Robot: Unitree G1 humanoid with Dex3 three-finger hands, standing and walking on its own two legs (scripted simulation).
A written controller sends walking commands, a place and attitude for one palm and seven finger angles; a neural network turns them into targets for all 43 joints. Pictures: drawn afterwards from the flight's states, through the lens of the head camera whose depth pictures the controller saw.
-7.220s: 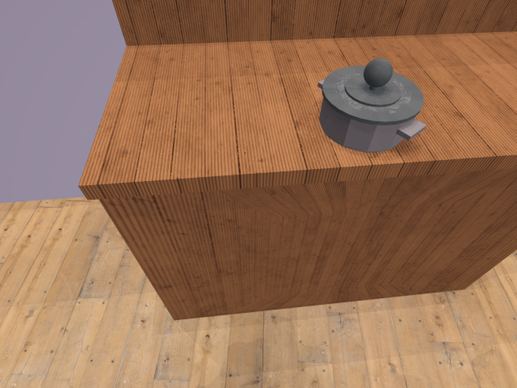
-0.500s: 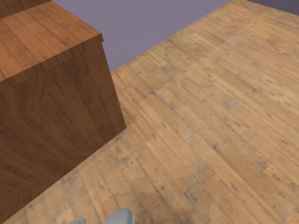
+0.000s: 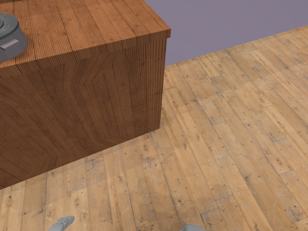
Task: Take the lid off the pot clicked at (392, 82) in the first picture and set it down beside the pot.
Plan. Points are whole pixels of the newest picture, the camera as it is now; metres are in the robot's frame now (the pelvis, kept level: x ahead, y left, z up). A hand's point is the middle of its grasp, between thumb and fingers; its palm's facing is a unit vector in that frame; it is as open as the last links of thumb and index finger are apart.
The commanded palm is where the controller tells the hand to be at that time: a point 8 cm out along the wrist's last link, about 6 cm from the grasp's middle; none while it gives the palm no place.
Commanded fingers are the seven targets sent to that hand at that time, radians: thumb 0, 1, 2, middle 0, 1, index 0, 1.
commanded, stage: turn to face it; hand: left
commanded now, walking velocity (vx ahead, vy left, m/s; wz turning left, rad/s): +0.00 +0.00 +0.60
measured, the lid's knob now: out of the picture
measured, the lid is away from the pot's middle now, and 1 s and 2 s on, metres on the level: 0.00 0.00 0.00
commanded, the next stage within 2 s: take the last steps up to it in 0.58 s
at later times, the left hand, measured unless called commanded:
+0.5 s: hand out of the picture -0.02 +0.17 -0.17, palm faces +0.31 -0.92 -0.25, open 7.4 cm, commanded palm none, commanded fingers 0.00 0.90 0.90 -0.20 -0.30 -0.20 -0.30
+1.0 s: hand out of the picture -0.02 +0.15 -0.15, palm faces +0.47 -0.84 -0.26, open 7.3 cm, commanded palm none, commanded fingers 0.00 0.90 0.90 -0.20 -0.30 -0.20 -0.30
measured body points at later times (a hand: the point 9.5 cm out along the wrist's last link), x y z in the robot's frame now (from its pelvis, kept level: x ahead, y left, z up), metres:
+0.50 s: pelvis +0.00 -0.03 +0.00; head +0.05 -0.01 +0.44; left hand -0.03 +0.22 -0.15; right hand +0.17 -0.25 -0.14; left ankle -0.05 +0.09 -0.72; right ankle +0.01 -0.14 -0.74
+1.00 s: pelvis +0.03 -0.04 +0.00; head +0.06 -0.06 +0.44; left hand -0.05 +0.20 -0.13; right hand +0.17 -0.24 -0.17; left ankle -0.05 +0.08 -0.68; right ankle +0.04 -0.13 -0.74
